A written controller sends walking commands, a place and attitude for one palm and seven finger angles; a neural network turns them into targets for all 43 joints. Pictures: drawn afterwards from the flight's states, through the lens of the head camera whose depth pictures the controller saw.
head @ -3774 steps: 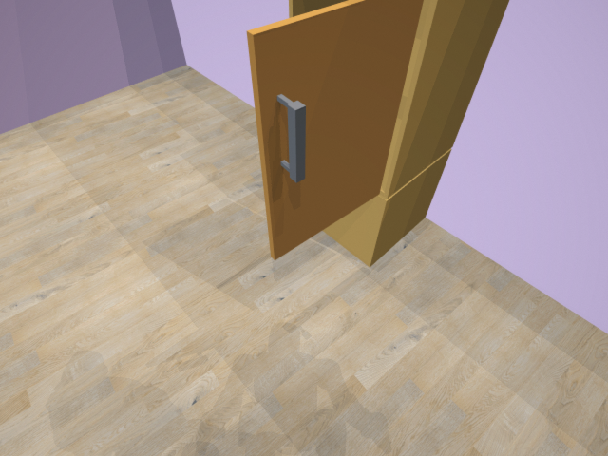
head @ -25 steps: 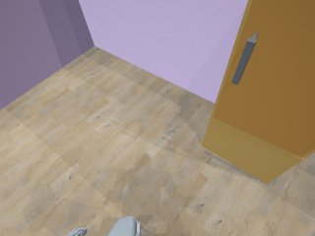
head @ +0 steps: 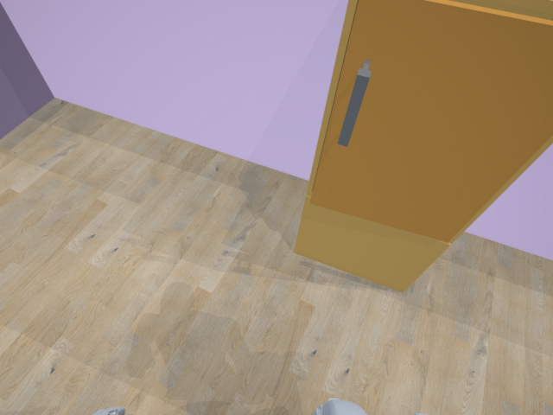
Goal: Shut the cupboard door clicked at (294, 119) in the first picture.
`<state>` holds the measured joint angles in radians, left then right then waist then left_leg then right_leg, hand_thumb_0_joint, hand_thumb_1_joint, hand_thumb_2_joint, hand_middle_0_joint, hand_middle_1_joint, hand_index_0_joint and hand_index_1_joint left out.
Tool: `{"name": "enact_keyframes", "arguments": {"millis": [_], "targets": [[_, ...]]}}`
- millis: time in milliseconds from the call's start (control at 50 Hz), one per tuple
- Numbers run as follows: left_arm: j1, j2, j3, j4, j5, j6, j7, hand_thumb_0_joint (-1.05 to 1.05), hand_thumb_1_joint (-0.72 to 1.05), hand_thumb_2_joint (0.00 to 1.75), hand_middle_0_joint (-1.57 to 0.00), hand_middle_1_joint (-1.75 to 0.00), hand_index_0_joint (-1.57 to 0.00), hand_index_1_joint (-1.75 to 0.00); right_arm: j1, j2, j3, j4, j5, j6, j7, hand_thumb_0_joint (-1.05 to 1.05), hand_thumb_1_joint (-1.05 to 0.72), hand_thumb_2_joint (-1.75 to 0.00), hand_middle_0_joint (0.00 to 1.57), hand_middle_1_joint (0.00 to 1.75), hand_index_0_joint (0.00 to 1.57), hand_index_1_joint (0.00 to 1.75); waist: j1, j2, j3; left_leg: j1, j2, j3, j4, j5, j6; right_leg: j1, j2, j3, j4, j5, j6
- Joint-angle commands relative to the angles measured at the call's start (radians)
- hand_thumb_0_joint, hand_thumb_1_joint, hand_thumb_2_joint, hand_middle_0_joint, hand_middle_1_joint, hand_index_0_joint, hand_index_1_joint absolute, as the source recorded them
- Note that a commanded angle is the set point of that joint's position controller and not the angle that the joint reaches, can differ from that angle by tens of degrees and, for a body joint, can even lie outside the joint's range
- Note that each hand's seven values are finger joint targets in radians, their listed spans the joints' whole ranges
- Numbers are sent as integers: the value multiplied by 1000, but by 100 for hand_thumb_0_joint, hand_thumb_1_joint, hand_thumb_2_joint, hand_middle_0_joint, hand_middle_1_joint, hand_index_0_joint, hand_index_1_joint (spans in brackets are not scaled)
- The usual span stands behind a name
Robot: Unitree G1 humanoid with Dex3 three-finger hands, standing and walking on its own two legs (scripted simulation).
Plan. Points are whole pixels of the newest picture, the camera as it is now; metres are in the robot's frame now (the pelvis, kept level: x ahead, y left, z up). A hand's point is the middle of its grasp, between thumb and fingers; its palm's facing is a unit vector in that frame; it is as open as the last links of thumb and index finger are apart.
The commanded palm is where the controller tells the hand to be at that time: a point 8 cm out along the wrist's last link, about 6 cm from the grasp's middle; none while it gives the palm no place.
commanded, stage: turn to face it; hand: left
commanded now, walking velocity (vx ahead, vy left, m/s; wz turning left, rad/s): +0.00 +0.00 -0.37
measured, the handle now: (354, 104) +0.67 -0.10 +0.05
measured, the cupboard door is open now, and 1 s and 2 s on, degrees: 4 4 4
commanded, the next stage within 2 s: take the last steps up to it in 0.24 s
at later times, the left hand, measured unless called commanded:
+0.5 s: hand out of the picture +0.13 +0.15 -0.18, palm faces -0.12 -0.98 -0.17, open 7.4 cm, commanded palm none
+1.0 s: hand (255, 333) +0.27 +0.06 -0.18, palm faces -0.35 -0.92 -0.17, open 7.4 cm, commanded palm none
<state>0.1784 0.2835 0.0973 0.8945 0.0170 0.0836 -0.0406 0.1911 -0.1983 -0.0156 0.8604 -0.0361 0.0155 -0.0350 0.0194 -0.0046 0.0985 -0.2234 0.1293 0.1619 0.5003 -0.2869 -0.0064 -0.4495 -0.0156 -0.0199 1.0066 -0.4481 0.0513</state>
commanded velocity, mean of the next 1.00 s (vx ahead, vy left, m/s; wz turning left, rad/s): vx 0.14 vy -0.08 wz -0.18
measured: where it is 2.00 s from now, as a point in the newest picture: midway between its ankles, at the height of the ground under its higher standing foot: outside the picture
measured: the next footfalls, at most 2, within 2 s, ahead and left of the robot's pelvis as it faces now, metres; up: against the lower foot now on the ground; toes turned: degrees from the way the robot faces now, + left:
right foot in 0.14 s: +0.02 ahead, -0.15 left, +0.00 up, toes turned -8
left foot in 0.52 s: +0.11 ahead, +0.08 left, +0.00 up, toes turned -4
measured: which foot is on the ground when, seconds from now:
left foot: down 0.00-0.14, up 0.16-0.50, down 0.52-1.00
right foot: up 0.00-0.12, down 0.14-0.52, up 0.54-1.00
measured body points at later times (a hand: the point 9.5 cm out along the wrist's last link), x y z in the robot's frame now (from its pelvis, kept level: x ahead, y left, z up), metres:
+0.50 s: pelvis +0.04 -0.02 -0.01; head +0.06 -0.01 +0.44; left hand +0.14 +0.20 -0.16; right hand +0.05 -0.28 -0.15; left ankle +0.07 +0.08 -0.73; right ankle -0.02 -0.14 -0.74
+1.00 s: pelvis +0.13 -0.10 -0.01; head +0.16 -0.11 +0.44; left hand +0.29 +0.10 -0.16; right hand -0.03 -0.29 -0.16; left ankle +0.08 +0.08 -0.74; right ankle +0.15 -0.23 -0.74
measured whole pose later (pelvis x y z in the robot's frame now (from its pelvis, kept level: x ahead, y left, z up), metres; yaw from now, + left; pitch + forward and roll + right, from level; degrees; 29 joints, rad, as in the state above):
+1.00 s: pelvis +0.13 -0.10 -0.01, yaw -18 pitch +1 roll +0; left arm 0.16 0.22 0.06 0.99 0.03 0.03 -0.05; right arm 0.44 -0.16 -0.04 1.07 -0.04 -0.02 -0.03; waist -0.06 -0.01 0.07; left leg -0.07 0.17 0.20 0.48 -0.39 -0.09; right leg -0.39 -0.04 -0.08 0.58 -0.20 -0.01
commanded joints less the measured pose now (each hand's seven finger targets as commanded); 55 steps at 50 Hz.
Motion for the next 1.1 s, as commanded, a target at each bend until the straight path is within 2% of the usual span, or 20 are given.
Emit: {"name": "enact_keyframes", "arguments": {"millis": [0,80,100,120,140,260,400,460,480,500,520,540,600,680,900,960,980,1000,1040,1080], "targets": [[-46,12,-6,-88,5,-31,1,0,90,90,-20,-30,-20,-30,75,-222,-69,-22,2,-9,-1,0,-90,-90,20,30,20,30,-58,244,-133,136,207,-105,-92,489,132,22,9,-66,-183,7,-12],[68,44,-2,-49,6,-50,9,0,90,90,-20,-30,-20,-30,43,-230,-78,-12,14,-4,8,0,-90,-90,20,30,20,30,8,153,-190,36,170,-39,80,362,48,293,13,-67,-542,287,-47],[124,128,9,-30,14,-65,20,0,90,90,-20,-30,-20,-30,56,-180,-70,-22,26,-3,16,0,-90,-90,20,30,20,30,32,-29,-226,-117,89,11,241,157,-10,462,-135,108,-635,462,-93],[178,223,29,-13,17,-73,36,0,90,90,-20,-30,-20,-30,-9,-103,-49,-66,26,-3,17,0,-90,-90,20,30,20,30,71,-301,-187,-358,-63,23,469,-363,-58,507,-353,412,-647,810,-205],[194,225,20,-3,3,-72,47,0,90,90,-20,-30,-20,-30,-8,-133,-46,-60,29,16,6,0,-90,-90,20,30,20,30,67,-231,-205,-346,-44,-125,600,-373,-47,426,-401,403,-656,787,-281],[36,97,-11,-36,1,-82,64,0,90,90,-20,-30,-20,-30,46,-115,-45,19,21,16,16,0,-90,-90,20,30,20,30,-25,-156,-156,-335,-43,-142,618,-119,-72,359,-216,164,-615,855,-224],[44,105,-1,-6,13,-78,54,0,90,90,-20,-30,-20,-30,43,-80,-39,16,18,5,18,0,-90,-90,20,30,20,30,-20,-152,-107,-210,-69,-96,307,-125,-62,285,-217,229,-686,419,-252],[10,79,-2,1,2,-75,43,0,90,90,-20,-30,-20,-30,160,-88,-35,56,11,-26,12,0,-90,-90,20,30,20,30,-77,-110,-98,75,-93,-66,-11,30,-46,111,-141,212,-612,150,-195],[25,24,-12,-1,-5,-71,38,0,90,90,-20,-30,-20,-30,235,-148,-45,82,5,-38,7,0,-90,-90,20,30,20,30,-102,80,-112,198,4,-205,-144,-39,-21,-3,-51,144,-461,15,-145],[44,-40,-25,-20,-8,-68,30,0,90,90,-20,-30,-20,-30,319,-257,-70,99,-10,-44,3,0,-90,-90,20,30,20,30,-122,387,-122,254,276,-572,-257,-181,67,-173,82,-3,-161,-154,-81],[-23,2,-19,-53,7,-64,25,0,90,90,-20,-30,-20,-30,328,-282,-70,91,-11,-38,-8,0,-90,-90,20,30,20,30,-138,292,-72,165,381,-674,-335,-275,147,-222,47,58,19,-166,-85],[-43,22,-8,-55,17,-62,14,0,90,90,-20,-30,-20,-30,283,-252,-63,72,-9,-39,-12,0,-90,-90,20,30,20,30,-111,174,-16,95,356,-623,-354,-277,159,-233,-1,89,103,-78,-84],[-1,10,1,-1,20,-62,-4,0,90,90,-20,-30,-20,-30,182,-150,-29,52,-3,-58,-17,0,-90,-90,20,30,20,30,-51,140,22,3,232,-370,-325,-7,81,-188,-29,74,185,116,-56],[55,-28,-7,31,12,-48,-4,0,90,90,-20,-30,-20,-30,210,-138,-34,85,4,-67,-19,0,-90,-90,20,30,20,30,-35,157,-46,99,185,-189,-293,157,87,-195,-22,49,153,216,-29],[-82,-39,-27,14,10,-69,-8,0,90,90,-20,-30,-20,-30,272,-157,-66,162,-6,-48,-5,0,-90,-90,20,30,20,30,-82,212,-19,136,218,-95,-196,311,114,-20,-23,-71,-352,182,-55],[164,19,-7,95,14,-92,0,0,90,90,-20,-30,-20,-30,222,-154,-64,160,11,-46,2,0,-90,-90,20,30,20,30,39,82,-143,6,124,-7,70,311,45,386,6,-67,-565,310,-84],[289,114,13,137,20,-107,15,0,90,90,-20,-30,-20,-30,221,-94,-52,147,25,-49,14,0,-90,-90,20,30,20,30,93,-148,-230,-184,16,64,316,33,4,589,-193,150,-638,277,-142],[314,164,16,154,7,-110,30,0,90,90,-20,-30,-20,-30,217,-37,-40,115,28,-37,14,0,-90,-90,20,30,20,30,76,-303,-224,-303,-90,1,548,-381,-4,563,-346,375,-738,312,-223],[175,99,2,120,4,-107,47,0,90,90,-20,-30,-20,-30,184,-44,-44,123,23,-26,10,0,-90,-90,20,30,20,30,30,-220,-119,-363,-31,-123,685,-266,10,405,-323,327,-792,265,-253],[64,12,-34,101,-2,-117,57,0,90,90,-20,-30,-20,-30,196,-34,-36,155,19,-21,8,0,-90,-90,20,30,20,30,-31,-119,-84,-275,-6,-157,641,-164,-15,284,-291,182,-741,588,-235]]}}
